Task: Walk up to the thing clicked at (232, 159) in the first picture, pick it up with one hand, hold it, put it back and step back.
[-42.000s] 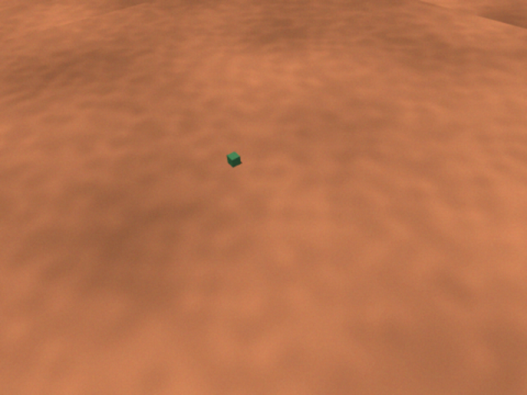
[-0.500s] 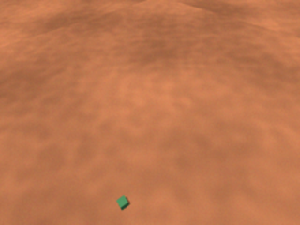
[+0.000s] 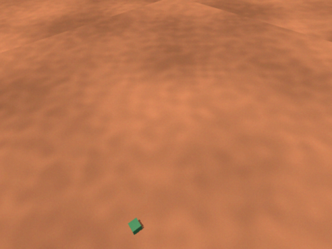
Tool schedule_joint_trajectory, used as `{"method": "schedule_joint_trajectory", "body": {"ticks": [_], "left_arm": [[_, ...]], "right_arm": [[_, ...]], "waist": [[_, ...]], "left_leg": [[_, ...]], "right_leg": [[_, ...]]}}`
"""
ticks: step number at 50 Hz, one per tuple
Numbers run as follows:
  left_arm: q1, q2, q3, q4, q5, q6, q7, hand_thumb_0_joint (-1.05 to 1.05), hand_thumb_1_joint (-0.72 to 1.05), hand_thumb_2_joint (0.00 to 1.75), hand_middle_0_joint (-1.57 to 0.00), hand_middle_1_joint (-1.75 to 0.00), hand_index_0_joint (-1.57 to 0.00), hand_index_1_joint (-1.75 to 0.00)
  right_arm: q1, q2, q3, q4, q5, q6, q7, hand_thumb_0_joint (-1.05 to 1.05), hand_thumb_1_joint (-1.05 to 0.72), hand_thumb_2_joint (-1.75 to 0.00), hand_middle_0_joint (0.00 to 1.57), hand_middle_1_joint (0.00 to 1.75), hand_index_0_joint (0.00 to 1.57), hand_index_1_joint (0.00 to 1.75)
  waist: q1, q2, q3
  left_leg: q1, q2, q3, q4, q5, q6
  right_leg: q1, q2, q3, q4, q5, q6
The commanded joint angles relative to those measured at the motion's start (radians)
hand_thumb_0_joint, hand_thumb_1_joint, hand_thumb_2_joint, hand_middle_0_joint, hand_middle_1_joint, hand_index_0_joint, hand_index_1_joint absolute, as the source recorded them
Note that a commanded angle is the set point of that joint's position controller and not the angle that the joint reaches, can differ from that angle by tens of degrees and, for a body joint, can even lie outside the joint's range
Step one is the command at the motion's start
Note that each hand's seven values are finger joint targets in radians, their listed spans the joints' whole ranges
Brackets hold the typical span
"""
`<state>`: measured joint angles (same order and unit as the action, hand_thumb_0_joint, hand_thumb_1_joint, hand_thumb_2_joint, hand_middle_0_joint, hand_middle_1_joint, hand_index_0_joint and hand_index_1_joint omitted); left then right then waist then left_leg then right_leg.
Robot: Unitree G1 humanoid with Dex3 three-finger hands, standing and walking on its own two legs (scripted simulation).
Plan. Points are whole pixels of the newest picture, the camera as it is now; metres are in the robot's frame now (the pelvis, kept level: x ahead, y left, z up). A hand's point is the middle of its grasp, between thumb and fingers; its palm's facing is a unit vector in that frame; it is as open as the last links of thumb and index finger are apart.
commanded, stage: stand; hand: left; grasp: from above
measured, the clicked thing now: (135, 226) +0.41 +0.23 -0.76
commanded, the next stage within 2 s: step back in 0.80 s
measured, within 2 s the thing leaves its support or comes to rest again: neither
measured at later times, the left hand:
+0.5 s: hand out of the picture +0.07 +0.24 -0.16, palm faces +0.00 -0.94 -0.34, open 7.4 cm
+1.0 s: hand out of the picture +0.08 +0.27 -0.17, palm faces +0.00 -0.93 -0.37, open 7.4 cm
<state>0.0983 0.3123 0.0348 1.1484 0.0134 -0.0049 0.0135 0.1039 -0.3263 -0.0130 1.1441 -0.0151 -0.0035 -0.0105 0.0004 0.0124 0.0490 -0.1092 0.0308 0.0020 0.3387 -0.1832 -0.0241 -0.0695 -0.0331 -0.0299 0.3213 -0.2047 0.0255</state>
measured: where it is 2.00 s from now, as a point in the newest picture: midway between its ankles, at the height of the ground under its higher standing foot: outside the picture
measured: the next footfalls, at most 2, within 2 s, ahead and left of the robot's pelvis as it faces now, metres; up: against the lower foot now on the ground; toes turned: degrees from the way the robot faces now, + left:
right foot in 1.46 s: -0.09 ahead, -0.11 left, +0.00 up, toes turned -2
left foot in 1.80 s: -0.17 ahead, +0.13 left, +0.00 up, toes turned -3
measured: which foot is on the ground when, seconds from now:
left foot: down 0.00-1.00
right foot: down 0.00-1.00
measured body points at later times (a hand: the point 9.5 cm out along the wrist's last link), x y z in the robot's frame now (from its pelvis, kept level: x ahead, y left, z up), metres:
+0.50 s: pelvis +0.00 +0.00 +0.00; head +0.01 -0.01 +0.45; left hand +0.07 +0.29 -0.13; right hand +0.06 -0.30 -0.14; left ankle +0.00 +0.13 -0.75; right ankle -0.02 -0.13 -0.75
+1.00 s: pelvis -0.03 +0.01 -0.01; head +0.03 +0.01 +0.43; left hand +0.08 +0.32 -0.14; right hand +0.06 -0.31 -0.14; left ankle -0.01 +0.13 -0.74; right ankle -0.02 -0.13 -0.75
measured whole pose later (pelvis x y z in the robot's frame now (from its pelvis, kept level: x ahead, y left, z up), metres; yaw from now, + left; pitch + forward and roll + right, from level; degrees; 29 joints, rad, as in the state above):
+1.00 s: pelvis -0.03 +0.01 -0.01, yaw +0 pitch -1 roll -1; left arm 0.07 0.36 0.06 1.01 0.01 0.02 0.01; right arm 0.07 -0.39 -0.05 1.03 0.00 0.04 0.01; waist -0.01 0.01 0.14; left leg -0.31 0.01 -0.02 0.67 -0.32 0.03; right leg -0.23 -0.04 -0.02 0.52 -0.26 0.02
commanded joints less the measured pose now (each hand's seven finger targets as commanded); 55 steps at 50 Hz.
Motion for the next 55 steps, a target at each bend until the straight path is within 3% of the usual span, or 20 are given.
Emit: {"method": "schedule_joint_trajectory", "body": {"ticks": [1, 3, 15, 22, 39, 40, 42, 43, 45, 47, 48, 49, 50, 51, 52, 53, 54, 55], "left_arm": [[-0.027, 0.207, 0.032, -0.059, 0.003, -0.021, 0.01, 0.0, 0.9, 0.9, -0.2, -0.3, -0.2, -0.3], [-0.027, 0.212, 0.032, -0.059, 0.002, -0.02, 0.008, 0.0, 0.9, 0.9, -0.2, -0.3, -0.2, -0.3], [-0.021, 0.22, 0.028, -0.064, 0.002, -0.023, 0.005, 0.0, 0.9, 0.9, -0.2, -0.3, -0.2, -0.3], [-0.019, 0.222, 0.026, -0.068, -0.001, -0.025, 0.003, 0.0, 0.9, 0.9, -0.2, -0.3, -0.2, -0.3], [-0.01, 0.223, 0.02, -0.071, -0.002, -0.024, 0.003, 0.0, 0.9, 0.9, -0.2, -0.3, -0.2, -0.3], [-0.009, 0.303, 0.064, -0.094, -0.019, -0.015, 0.008, 0.0, 0.9, 0.9, -0.2, -0.3, -0.2, -0.3], [0.017, 0.3, 0.071, -0.123, -0.025, -0.011, 0.013, 0.0, 0.9, 0.9, -0.2, -0.3, -0.2, -0.3], [0.008, 0.304, 0.075, -0.143, -0.024, -0.01, 0.014, 0.0, 0.9, 0.9, -0.2, -0.3, -0.2, -0.3], [-0.019, 0.32, 0.082, -0.184, -0.017, -0.001, 0.014, 0.0, 0.9, 0.9, -0.2, -0.3, -0.2, -0.3], [-0.074, 0.336, 0.087, -0.226, -0.004, 0.007, 0.018, 0.0, 0.9, 0.9, -0.2, -0.3, -0.2, -0.3], [-0.093, 0.339, 0.088, -0.252, 0.004, 0.011, 0.017, 0.0, 0.9, 0.9, -0.2, -0.3, -0.2, -0.3], [-0.11, 0.334, 0.087, -0.266, 0.008, 0.015, 0.016, 0.0, 0.9, 0.9, -0.2, -0.3, -0.2, -0.3], [-0.119, 0.329, 0.085, -0.281, 0.011, 0.018, 0.016, 0.0, 0.9, 0.9, -0.2, -0.3, -0.2, -0.3], [-0.125, 0.319, 0.08, -0.291, 0.008, 0.023, 0.015, 0.0, 0.9, 0.9, -0.2, -0.3, -0.2, -0.3], [-0.108, 0.28, 0.072, -0.3, -0.004, 0.032, 0.014, 0.0, 0.9, 0.9, -0.2, -0.3, -0.2, -0.3], [-0.094, 0.226, 0.063, -0.305, -0.015, 0.044, 0.017, 0.0, 0.9, 0.9, -0.2, -0.3, -0.2, -0.3], [-0.061, 0.222, 0.065, -0.312, -0.01, 0.052, 0.027, 0.0, 0.9, 0.9, -0.2, -0.3, -0.2, -0.3], [-0.03, 0.226, 0.063, -0.305, -0.007, 0.054, 0.036, 0.0, 0.9, 0.9, -0.2, -0.3, -0.2, -0.3]], "right_arm": [[-0.037, -0.206, -0.034, -0.057, -0.002, -0.025, -0.011, 0.0, -0.9, -0.9, 0.2, 0.3, 0.2, 0.3], [-0.037, -0.199, -0.033, -0.054, -0.002, -0.025, -0.01, 0.0, -0.9, -0.9, 0.2, 0.3, 0.2, 0.3], [-0.048, -0.201, -0.034, -0.049, -0.002, -0.025, -0.004, 0.0, -0.9, -0.9, 0.2, 0.3, 0.2, 0.3], [-0.032, -0.21, -0.033, -0.048, -0.001, -0.027, -0.005, 0.0, -0.9, -0.9, 0.2, 0.3, 0.2, 0.3], [-0.032, -0.219, -0.033, -0.053, 0.001, -0.024, -0.004, 0.0, -0.9, -0.9, 0.2, 0.3, 0.2, 0.3], [-0.064, -0.267, -0.048, -0.077, 0.008, -0.006, 0.002, 0.0, -0.9, -0.9, 0.2, 0.3, 0.2, 0.3], [-0.036, -0.236, -0.048, -0.101, 0.021, 0.004, 0.003, 0.0, -0.9, -0.9, 0.2, 0.3, 0.2, 0.3], [-0.024, -0.237, -0.05, -0.115, 0.023, 0.009, 0.005, 0.0, -0.9, -0.9, 0.2, 0.3, 0.2, 0.3], [-0.017, -0.231, -0.058, -0.14, 0.022, 0.022, 0.008, 0.0, -0.9, -0.9, 0.2, 0.3, 0.2, 0.3], [0.018, -0.22, -0.067, -0.157, 0.016, 0.036, 0.01, 0.0, -0.9, -0.9, 0.2, 0.3, 0.2, 0.3], [0.044, -0.222, -0.072, -0.166, 0.013, 0.041, 0.014, 0.0, -0.9, -0.9, 0.2, 0.3, 0.2, 0.3], [0.059, -0.218, -0.075, -0.175, 0.011, 0.044, 0.017, 0.0, -0.9, -0.9, 0.2, 0.3, 0.2, 0.3], [0.08, -0.216, -0.076, -0.184, 0.015, 0.042, 0.02, 0.0, -0.9, -0.9, 0.2, 0.3, 0.2, 0.3], [0.103, -0.226, -0.078, -0.182, 0.013, 0.033, 0.018, 0.0, -0.9, -0.9, 0.2, 0.3, 0.2, 0.3], [0.092, -0.273, -0.091, -0.191, 0.003, 0.024, 0.013, 0.0, -0.9, -0.9, 0.2, 0.3, 0.2, 0.3], [0.088, -0.33, -0.106, -0.199, -0.01, 0.016, 0.01, 0.0, -0.9, -0.9, 0.2, 0.3, 0.2, 0.3], [0.103, -0.378, -0.115, -0.208, -0.011, 0.008, 0.007, 0.0, -0.9, -0.9, 0.2, 0.3, 0.2, 0.3], [0.084, -0.385, -0.119, -0.227, -0.013, 0.007, 0.003, 0.0, -0.9, -0.9, 0.2, 0.3, 0.2, 0.3]], "waist": [[0.002, -0.009, -0.067], [0.0, -0.014, -0.049], [0.001, -0.01, -0.043], [0.0, -0.018, -0.077], [0.0, -0.013, -0.06], [-0.002, -0.019, 0.049], [-0.003, -0.039, -0.036], [-0.011, -0.058, -0.074], [-0.012, -0.103, -0.116], [-0.023, -0.168, -0.115], [-0.029, -0.201, -0.113], [-0.039, -0.209, -0.1], [-0.048, -0.211, -0.094], [-0.054, -0.17, -0.096], [-0.045, -0.028, -0.085], [-0.039, 0.139, -0.066], [-0.039, 0.176, -0.091], [-0.035, 0.173, -0.112]], "left_leg": [[0.024, 0.1, -0.071, -0.038, 0.22, 0.04], [0.018, 0.096, -0.07, -0.05, 0.173, 0.032], [0.008, 0.095, -0.075, -0.065, 0.111, 0.034], [0.026, 0.101, -0.07, -0.051, 0.181, 0.034], [0.03, 0.102, -0.068, -0.051, 0.168, 0.032], [-0.067, 0.083, -0.079, 0.052, 0.3, 0.056], [-0.052, 0.063, -0.046, 0.145, 0.337, 0.058], [-0.06, 0.046, -0.036, 0.189, 0.305, 0.059], [-0.071, -0.006, -0.008, 0.292, 0.186, 0.051], [-0.103, -0.049, -0.006, 0.416, -0.067, 0.053], [-0.101, -0.058, -0.014, 0.464, -0.193, 0.064], [-0.102, -0.053, -0.033, 0.484, -0.265, 0.073], [-0.112, -0.045, -0.034, 0.419, -0.226, 0.078], [-0.108, -0.018, -0.036, 0.306, 0.025, 0.076], [-0.122, 0.08, -0.129, 0.166, 0.33, 0.106], [-0.076, 0.207, -0.31, 0.057, 0.522, 0.155], [-0.018, 0.293, -0.406, 0.056, 0.68, 0.227], [-0.019, 0.331, -0.444, 0.055, 0.665, 0.258]], "right_leg": [[-0.005, -0.098, 0.069, -0.045, 0.188, -0.028], [-0.027, -0.095, 0.069, -0.053, 0.137, -0.027], [-0.039, -0.095, 0.075, -0.061, 0.096, -0.034], [-0.017, -0.101, 0.077, -0.045, 0.155, -0.036], [-0.041, -0.098, 0.08, -0.054, 0.148, -0.038], [-0.101, -0.088, 0.099, 0.026, 0.334, -0.045], [-0.069, -0.109, 0.105, 0.069, 0.438, -0.084], [-0.061, -0.127, 0.122, 0.075, 0.454, -0.106], [-0.087, -0.187, 0.177, 0.068, 0.453, -0.167], [-0.142, -0.258, 0.22, 0.071, 0.442, -0.232], [-0.186, -0.285, 0.233, 0.085, 0.416, -0.251], [-0.222, -0.283, 0.213, 0.111, 0.394, -0.254], [-0.21, -0.259, 0.192, 0.151, 0.384, -0.231], [-0.192, -0.209, 0.149, 0.225, 0.355, -0.189], [-0.203, -0.092, 0.078, 0.371, 0.231, -0.117], [-0.307, 0.075, 0.045, 0.536, -0.065, -0.067], [-0.373, 0.138, 0.144, 0.662, -0.434, -0.064], [-0.399, 0.145, 0.212, 0.771, -0.475, -0.06]]}}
